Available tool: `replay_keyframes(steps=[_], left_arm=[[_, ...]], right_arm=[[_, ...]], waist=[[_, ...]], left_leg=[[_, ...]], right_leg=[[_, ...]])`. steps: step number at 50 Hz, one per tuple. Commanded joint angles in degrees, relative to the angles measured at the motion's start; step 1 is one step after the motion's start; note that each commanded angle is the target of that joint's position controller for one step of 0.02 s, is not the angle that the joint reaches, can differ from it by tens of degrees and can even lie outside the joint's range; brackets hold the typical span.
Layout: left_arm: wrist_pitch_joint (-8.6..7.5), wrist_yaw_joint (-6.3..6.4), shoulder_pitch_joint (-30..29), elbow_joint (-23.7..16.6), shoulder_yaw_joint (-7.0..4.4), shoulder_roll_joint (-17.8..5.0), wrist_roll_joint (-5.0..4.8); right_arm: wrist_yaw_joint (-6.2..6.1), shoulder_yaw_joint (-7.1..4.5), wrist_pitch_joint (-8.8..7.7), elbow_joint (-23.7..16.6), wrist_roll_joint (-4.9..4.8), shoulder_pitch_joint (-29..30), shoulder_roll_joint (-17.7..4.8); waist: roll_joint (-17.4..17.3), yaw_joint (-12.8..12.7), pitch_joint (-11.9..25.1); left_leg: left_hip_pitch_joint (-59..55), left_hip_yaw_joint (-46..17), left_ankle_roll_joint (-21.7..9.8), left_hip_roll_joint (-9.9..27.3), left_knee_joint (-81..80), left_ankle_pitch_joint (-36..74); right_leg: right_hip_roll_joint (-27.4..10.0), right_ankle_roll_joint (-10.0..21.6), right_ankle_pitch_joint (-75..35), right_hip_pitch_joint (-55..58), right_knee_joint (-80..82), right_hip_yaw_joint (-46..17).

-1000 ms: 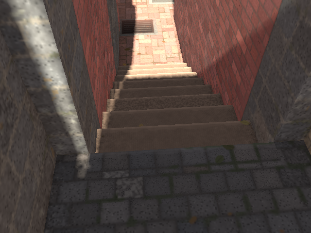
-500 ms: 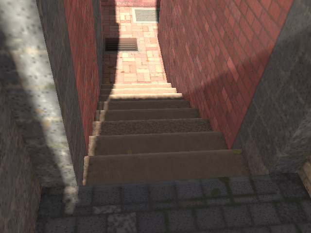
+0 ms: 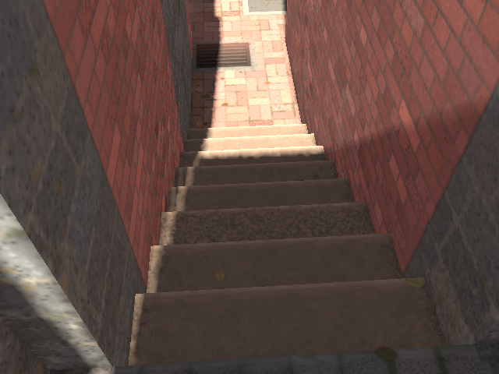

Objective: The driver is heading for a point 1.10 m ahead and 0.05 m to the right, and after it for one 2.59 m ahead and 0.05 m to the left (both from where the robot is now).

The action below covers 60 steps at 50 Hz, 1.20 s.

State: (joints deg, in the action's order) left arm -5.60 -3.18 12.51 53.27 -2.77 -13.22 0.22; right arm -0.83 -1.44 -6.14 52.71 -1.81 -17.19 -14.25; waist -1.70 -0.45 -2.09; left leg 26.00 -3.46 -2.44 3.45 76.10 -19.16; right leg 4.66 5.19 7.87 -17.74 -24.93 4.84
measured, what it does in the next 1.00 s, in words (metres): walks ahead: left foot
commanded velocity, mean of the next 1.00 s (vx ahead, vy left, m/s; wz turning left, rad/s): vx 0.50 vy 0.00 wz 0.00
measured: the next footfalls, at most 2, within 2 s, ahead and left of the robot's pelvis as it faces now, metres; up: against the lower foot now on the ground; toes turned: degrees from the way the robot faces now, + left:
left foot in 0.40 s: +0.39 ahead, +0.11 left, +0.00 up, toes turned +2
right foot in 1.08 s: +0.70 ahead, -0.26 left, -0.17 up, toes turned -3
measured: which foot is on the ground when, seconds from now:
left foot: up 0.00-0.38, down 0.40-1.00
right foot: down 0.00-0.42, up 0.44-1.00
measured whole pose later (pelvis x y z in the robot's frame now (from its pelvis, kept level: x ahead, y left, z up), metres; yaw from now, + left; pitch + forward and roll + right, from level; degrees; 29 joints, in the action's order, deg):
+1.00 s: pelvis +0.51 -0.08 -0.06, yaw +0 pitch +0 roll +3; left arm -4.0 -3.2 10.5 51.0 -4.1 -16.6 -1.1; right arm -1.9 -3.4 -4.4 56.6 -0.7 -28.9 -15.4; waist 0.5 5.0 0.3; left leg 6.4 0.3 4.5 4.7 47.2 -40.8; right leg -6.4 -0.1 -20.6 -35.5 -37.9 -6.0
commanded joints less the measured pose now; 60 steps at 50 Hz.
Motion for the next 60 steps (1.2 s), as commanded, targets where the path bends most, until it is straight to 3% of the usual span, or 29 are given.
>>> replay_keyframes(steps=[1,9,12,16,19,20,21,22,23,24,26,29,34,36,40,42,44,45,46,48,51,53,54,55,56,57,58,59,60], left_arm=[[-1.51,0.6,0.97,0.79,0.05,-2.29,0.24],[0.09,3.11,9.16,3.88,0.34,-6.14,0.07],[0.09,3.54,12.53,5.31,0.33,-7.59,-0.7],[1.4,3.04,14.14,6.73,-0.06,-7.87,-0.02],[3.15,3.43,9.85,5.02,-0.87,-10.83,0.62],[3.48,3.91,8.57,4.93,-0.79,-10.73,-0.04],[3.06,4.31,9.99,4.13,0.21,-8.65,0.78],[1.56,3.0,19.15,4.98,2.26,0.95,0.22],[0.08,2.92,16.64,5.81,0.5,-6.97,-2.09],[-0.5,3.07,11.21,3.94,-0.52,-10.17,-4.18],[0.7,4.43,8.47,3.61,-0.92,-9.16,-2.38],[3.71,5.2,11.06,3.22,-0.69,-4.98,-1.83],[5.5,4.64,3.77,-1.66,-0.66,-5.56,-0.3],[4.64,4.0,8.26,-0.17,-1.4,-6.6,-0.42],[3.65,3.27,3.25,-3.37,-1.93,-5.98,0.27],[1.28,2.03,-8.95,-7.93,-2.74,-7.88,-1.98],[-0.57,0.92,-13.78,-9.66,-2.49,-8.3,-1.69],[-1.0,0.25,-10.99,-8.41,-2.31,-7.49,-2.1],[-0.49,-0.43,-7.07,-6.83,-1.79,-6.28,-0.8],[0.87,-0.94,-2.35,-3.84,-1.74,-5.32,-0.11],[3.04,1.12,3.59,-2.01,-2.47,-8.21,-2.91],[2.63,1.39,24.11,6.74,-5.38,-13.71,-1.7],[2.69,1.23,34.43,8.84,-5.29,-14.47,0.74],[1.23,-0.11,36.04,9.81,-3.88,-16.23,3.34],[0.67,-0.98,31.84,7.94,-2.56,-15.25,2.14],[1.95,-1.36,29.48,5.92,-2.27,-14.31,0.7],[2.75,-1.45,28.82,7.28,-3.16,-16.72,-0.79],[3.51,-0.98,21.0,7.13,-1.78,-13.05,-0.73],[2.58,-0.19,15.87,6.86,-0.85,-12.24,0.42]], right_arm=[[0.57,-0.97,1.33,-0.68,0.47,-8.87,-1.85],[0.61,-1.65,1.06,-7.67,1.49,9.88,-3.33],[1.54,-1.03,0.44,-9.62,0.66,17.93,-3.46],[2.46,-0.31,-0.02,-10.33,0.25,18.18,-3.82],[2.71,-1.57,-1.0,-7.58,0.72,8.25,-7.89],[2.47,-2.85,-1.19,-5.71,0.92,-0.34,-10.24],[2.31,-3.38,-1.01,-3.83,2.23,-10.03,-14.03],[2.91,-3.2,-0.47,-2.65,3.09,-10.83,-14.32],[3.4,-1.71,-0.52,-3.02,2.77,-9.43,-7.4],[3.15,-1.57,-0.33,-4.33,2.43,-4.19,-7.09],[3.51,-0.54,-0.35,-5.71,3.0,2.35,-5.58],[2.79,-0.24,0.05,-3.89,2.86,2.05,-6.26],[0.84,-1.96,1.31,-0.55,1.23,-3.17,-9.34],[1.34,-2.66,0.27,0.55,1.74,-5.75,-9.85],[2.13,-2.3,0.57,2.12,1.27,-6.72,-8.66],[0.25,-2.66,0.93,5.72,0.19,-18.23,-6.31],[-1.9,-3.68,1.42,4.36,1.37,-19.38,-8.49],[-2.21,-3.47,1.41,3.93,1.6,-18.48,-7.83],[-3.04,-3.42,1.04,1.76,1.24,-12.33,-8.6],[-1.31,-3.67,0.86,0.09,1.44,-9.49,-10.67],[-0.73,-4.49,1.92,-0.57,0.89,-4.63,-10.4],[-1.33,-3.18,3.14,1.05,1.35,-1.5,-7.24],[-1.38,-2.71,2.82,2.06,0.75,0.09,-6.0],[-1.68,-1.66,2.1,2.64,0.69,-2.82,1.45],[-1.03,-1.43,1.92,2.42,-1.02,-20.22,4.96],[-1.16,-1.85,1.9,3.61,-1.77,-23.81,2.91],[-2.19,-2.07,2.19,0.48,-3.87,-21.07,0.68],[-3.54,-1.97,3.38,-1.49,-3.87,-12.78,-1.01],[-4.07,-2.31,4.69,-3.9,-3.75,-7.14,-3.51]], waist=[[5.7,4.53,0.82],[4.97,-1.02,-4.14],[4.57,-3.77,-6.03],[5.74,-3.05,-5.19],[5.93,2.94,1.84],[4.24,7.51,7.41],[-3.67,9.73,15.32],[-22.31,3.79,21.09],[-13.68,6.0,16.24],[-11.05,5.36,7.24],[0.35,2.43,2.83],[1.12,-0.59,0.78],[0.44,0.45,-0.52],[2.6,-0.27,2.96],[-4.55,0.54,-0.06],[-4.03,6.54,-3.64],[-4.73,8.42,-4.88],[-4.97,7.31,-4.74],[-4.0,4.18,-5.76],[-2.19,3.8,-1.97],[-6.62,0.35,-0.81],[-3.92,-8.97,5.25],[4.1,-15.4,4.56],[19.33,-13.3,-1.3],[31.62,-0.89,3.95],[28.78,0.82,6.08],[18.34,1.56,7.18],[9.6,2.19,3.79],[10.2,2.54,-2.29]], left_leg=[[3.29,-2.36,-1.12,4.8,-4.95,2.7],[14.46,0.91,1.56,4.2,-31.4,23.62],[8.89,3.6,2.0,1.6,-41.46,27.37],[6.01,4.99,1.25,-0.51,-43.05,18.72],[-2.83,6.93,-1.81,-3.8,-46.06,12.17],[-13.84,6.6,-3.37,-3.66,-48.18,18.19],[-28.65,-7.9,-6.92,8.0,-49.05,16.58],[-45.15,-33.46,-17.78,18.62,-53.13,11.62],[-41.44,-32.95,-16.9,16.82,-57.43,8.74],[-32.96,-21.86,-15.0,15.59,-57.53,16.87],[-20.84,-11.64,-13.03,12.15,-59.85,28.08],[-13.82,-9.57,-11.98,10.04,-65.35,22.6],[-15.59,-5.96,-10.94,8.28,-66.57,15.51],[-17.37,-5.05,-11.9,8.8,-61.52,17.73],[-18.37,-6.27,-12.46,11.26,-56.61,20.37],[-38.67,-14.05,-12.33,15.24,-49.28,5.46],[-39.94,-16.14,-11.36,16.07,-44.87,6.32],[-34.87,-14.79,-11.1,15.24,-41.23,3.8],[-18.93,-9.57,-8.99,12.56,-40.15,1.17],[2.84,-1.38,-5.24,7.79,-41.94,-5.98],[-5.32,-0.46,0.39,7.02,-33.97,-6.05],[-9.46,4.22,5.37,3.85,-5.73,8.07],[-3.7,4.03,7.65,-1.67,18.55,-6.58],[12.78,-5.4,7.59,-10.89,45.89,-37.54],[22.81,-12.18,4.64,-12.12,50.06,-32.9],[27.5,-10.96,5.07,-11.43,52.87,-29.36],[29.43,-8.18,3.5,-8.71,44.91,-17.87],[29.67,-5.78,1.88,-4.57,41.28,-11.18],[29.44,-8.66,0.96,-3.09,38.16,-9.21]], right_leg=[[-15.12,8.79,-6.56,2.9,16.5,-17.05],[-13.51,5.98,-8.01,10.6,19.08,-11.69],[-12.14,4.36,-9.95,11.54,19.87,-8.55],[-14.75,6.25,-27.05,19.68,13.13,-7.81],[-15.41,5.97,-46.86,26.74,0.36,-8.81],[-12.72,4.5,-45.77,23.36,-10.82,-7.1],[-8.27,3.06,-22.32,11.68,-29.75,-5.79],[3.12,0.56,24.08,-11.65,-48.46,-9.28],[0.99,1.96,24.95,-18.62,-54.11,-17.28],[-2.18,1.97,20.56,-20.89,-54.7,-15.31],[-6.09,0.06,14.03,-15.44,-49.43,-13.06],[-9.86,-2.09,11.28,-9.88,-39.56,-12.03],[-11.74,-4.26,-2.63,-14.47,-23.56,-10.44],[-11.5,-4.39,-8.77,-14.49,-29.04,-10.38],[-11.14,-4.54,-3.08,-20.68,-31.01,-8.43],[-14.99,-4.69,-4.97,-46.81,-27.05,-14.87],[-15.2,-5.61,-6.09,-51.44,-20.26,-15.84],[-14.79,-5.78,-10.58,-46.9,-17.76,-14.83],[-14.31,-5.69,-26.14,-32.83,-12.9,-13.25],[-7.59,-4.93,-38.55,-3.81,-13.68,-5.96],[-10.18,-6.23,-29.37,1.7,-8.71,-8.57],[-10.91,-6.1,-38.72,18.22,-0.84,-3.55],[-11.27,-5.38,-32.04,24.56,1.14,-2.16],[-15.47,-4.56,-47.55,24.52,-9.25,-8.52],[-21.17,-3.45,-52.4,26.97,-12.05,-21.62],[-24.65,-0.98,-44.67,24.98,-10.07,-26.26],[-30.67,4.02,-8.7,20.81,1.94,-37.48],[-30.98,5.21,15.3,11.18,11.52,-44.34],[-33.21,8.27,14.9,1.83,10.21,-46.53]])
